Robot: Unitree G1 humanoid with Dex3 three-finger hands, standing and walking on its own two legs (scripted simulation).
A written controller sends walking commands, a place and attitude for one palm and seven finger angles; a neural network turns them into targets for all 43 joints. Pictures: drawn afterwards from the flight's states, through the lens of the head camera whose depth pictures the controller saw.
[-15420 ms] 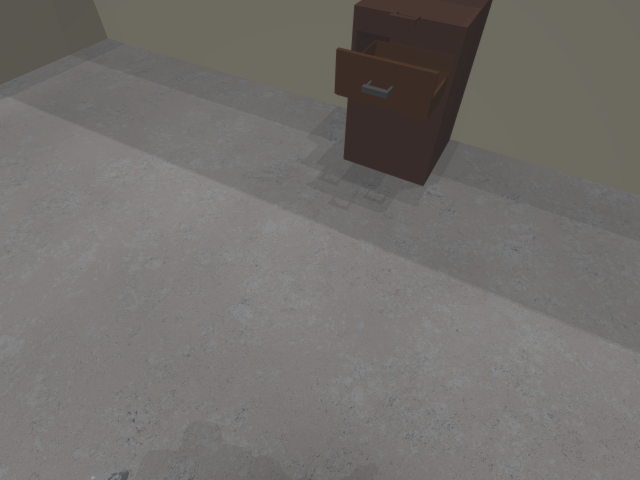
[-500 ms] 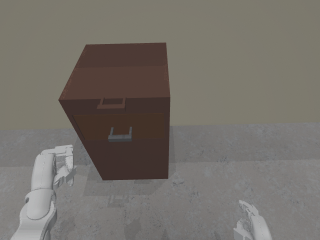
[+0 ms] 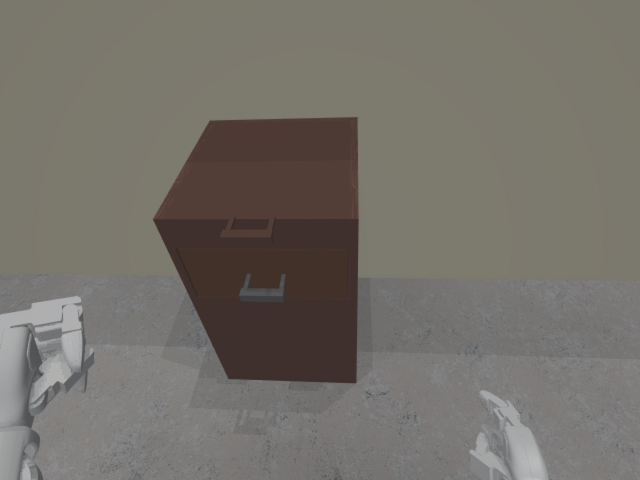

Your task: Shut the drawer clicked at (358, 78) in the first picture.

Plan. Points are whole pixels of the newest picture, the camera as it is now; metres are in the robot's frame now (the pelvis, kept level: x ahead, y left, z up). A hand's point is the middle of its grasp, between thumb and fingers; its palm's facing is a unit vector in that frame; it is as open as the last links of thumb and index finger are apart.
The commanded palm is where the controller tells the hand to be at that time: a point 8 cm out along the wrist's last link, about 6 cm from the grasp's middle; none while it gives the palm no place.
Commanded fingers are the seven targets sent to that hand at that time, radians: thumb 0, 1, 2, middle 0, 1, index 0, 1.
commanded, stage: step back with the hand held close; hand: left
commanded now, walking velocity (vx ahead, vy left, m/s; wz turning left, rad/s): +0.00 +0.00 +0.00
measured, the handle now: (264, 287) +0.57 +0.23 -0.22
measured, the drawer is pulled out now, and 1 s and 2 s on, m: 0.00 0.00 0.00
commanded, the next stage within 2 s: stop stepping back and stand still in 1.40 s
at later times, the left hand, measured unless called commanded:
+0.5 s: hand (88, 366) +0.17 +0.24 +0.16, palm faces +0.26 -0.82 -0.51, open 3.3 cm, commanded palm +0.11 +0.29 +0.18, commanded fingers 0.00 0.90 0.90 -1.40 -1.60 -1.40 -1.60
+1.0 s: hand out of the picture +0.08 +0.26 +0.16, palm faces +0.39 -0.81 -0.44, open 3.3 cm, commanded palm +0.02 +0.31 +0.18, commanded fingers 0.00 0.90 0.90 -1.40 -1.60 -1.40 -1.60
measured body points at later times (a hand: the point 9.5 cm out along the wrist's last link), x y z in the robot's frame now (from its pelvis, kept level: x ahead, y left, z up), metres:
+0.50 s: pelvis -0.03 +0.02 +0.00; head +0.00 +0.00 +0.45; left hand +0.15 +0.28 +0.18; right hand +0.13 -0.24 -0.09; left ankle +0.01 +0.12 -0.74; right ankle -0.04 -0.11 -0.74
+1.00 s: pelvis -0.11 +0.02 -0.01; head -0.08 +0.03 +0.43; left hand +0.06 +0.30 +0.19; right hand +0.07 -0.21 -0.09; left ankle +0.01 +0.12 -0.73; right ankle -0.04 -0.11 -0.74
